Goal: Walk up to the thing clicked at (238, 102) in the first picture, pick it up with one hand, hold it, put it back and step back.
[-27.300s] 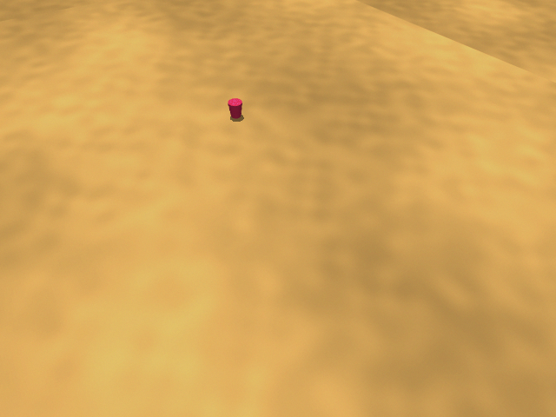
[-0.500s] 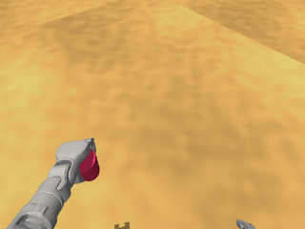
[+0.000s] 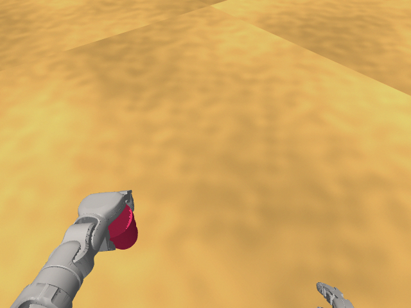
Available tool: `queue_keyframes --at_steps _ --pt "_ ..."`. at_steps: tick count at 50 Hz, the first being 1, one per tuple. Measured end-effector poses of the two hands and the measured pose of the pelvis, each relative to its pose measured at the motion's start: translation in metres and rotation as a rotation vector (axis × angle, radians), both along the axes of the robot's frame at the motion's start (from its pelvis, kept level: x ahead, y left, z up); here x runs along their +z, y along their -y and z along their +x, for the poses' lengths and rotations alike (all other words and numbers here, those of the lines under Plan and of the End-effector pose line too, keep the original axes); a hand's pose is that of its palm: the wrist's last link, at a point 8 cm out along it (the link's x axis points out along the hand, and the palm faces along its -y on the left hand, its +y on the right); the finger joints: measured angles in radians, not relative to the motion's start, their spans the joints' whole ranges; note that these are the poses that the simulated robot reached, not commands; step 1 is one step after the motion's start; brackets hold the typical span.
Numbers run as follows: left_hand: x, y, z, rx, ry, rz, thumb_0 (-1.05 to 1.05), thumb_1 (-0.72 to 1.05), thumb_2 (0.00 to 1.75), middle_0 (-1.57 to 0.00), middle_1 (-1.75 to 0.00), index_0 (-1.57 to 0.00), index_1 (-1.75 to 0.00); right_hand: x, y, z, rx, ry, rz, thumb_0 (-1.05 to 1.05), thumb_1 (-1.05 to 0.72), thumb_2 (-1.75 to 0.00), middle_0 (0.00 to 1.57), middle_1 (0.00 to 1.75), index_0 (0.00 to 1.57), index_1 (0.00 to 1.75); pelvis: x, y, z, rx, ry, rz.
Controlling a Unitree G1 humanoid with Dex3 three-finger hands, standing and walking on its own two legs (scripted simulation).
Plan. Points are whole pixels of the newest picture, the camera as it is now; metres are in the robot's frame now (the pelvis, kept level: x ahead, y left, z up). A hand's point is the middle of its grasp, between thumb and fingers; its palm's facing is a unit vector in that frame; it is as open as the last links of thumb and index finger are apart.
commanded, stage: hold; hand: left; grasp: from above
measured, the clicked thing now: (119, 228) +0.31 +0.21 -0.08
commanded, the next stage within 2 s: crouch in 1.30 s
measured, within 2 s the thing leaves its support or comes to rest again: neither
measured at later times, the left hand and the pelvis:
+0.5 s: hand (105, 232) +0.28 +0.22 -0.02, palm faces -0.44 -0.07 -0.90, open 10.9 cm; pelvis -0.01 +0.00 +0.01, yaw +0 degrees
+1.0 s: hand (103, 231) +0.28 +0.22 -0.01, palm faces -0.44 -0.07 -0.90, open 10.9 cm; pelvis -0.01 -0.01 +0.01, yaw +0 degrees
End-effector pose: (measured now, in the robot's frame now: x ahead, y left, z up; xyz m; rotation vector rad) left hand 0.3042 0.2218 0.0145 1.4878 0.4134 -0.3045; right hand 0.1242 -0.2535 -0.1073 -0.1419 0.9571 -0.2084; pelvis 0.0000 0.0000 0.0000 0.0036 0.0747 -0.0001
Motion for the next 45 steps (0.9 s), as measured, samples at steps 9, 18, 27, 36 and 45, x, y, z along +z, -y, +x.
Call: queue_keyframes --at_steps 9,18,27,36,45 --pt "0.006 0.003 -0.01 -0.008 -0.003 -0.006 0.0 -0.18 0.87 -0.59 -1.0 -0.44 -1.02 0.005 -0.002 0.005 0.012 0.03 0.005 0.01 -0.92 -0.91 0.2 0.29 0.2 0.3 0.003 0.002 -0.005 -0.002 0.02 0.003" --pt "0.013 0.003 -0.016 -0.012 0.007 -0.006 0.0 -0.2 0.91 -0.6 -1.0 -0.45 -1.02 0.009 -0.001 0.007 0.018 0.051 0.007 0.01 -0.92 -0.91 0.2 0.29 0.2 0.3 0.006 0.003 -0.008 -0.003 0.038 0.005" --pt "0.02 0.002 -0.021 -0.01 0.008 -0.008 0.0 -0.21 0.92 -0.6 -1.0 -0.45 -1.02 0.014 -0.001 0.009 0.021 0.068 0.008 0.01 -0.92 -0.91 0.2 0.29 0.2 0.3 0.008 0.004 -0.01 -0.004 0.056 0.006" --pt "0.027 0.002 -0.023 -0.02 0.008 -0.011 0.0 -0.21 0.92 -0.6 -1.0 -0.45 -1.02 0.016 -0.002 0.011 0.027 0.081 0.008 0.01 -0.92 -0.91 0.2 0.29 0.2 0.3 0.01 0.005 -0.012 -0.005 0.066 0.007" --pt "0.029 0.002 -0.025 -0.027 0.001 -0.015 0.0 -0.21 0.91 -0.6 -1.0 -0.45 -1.02 0.017 -0.003 0.015 0.03 0.087 0.011 0.01 -0.92 -0.91 0.2 0.29 0.2 0.3 0.011 0.006 -0.011 -0.006 0.07 0.007"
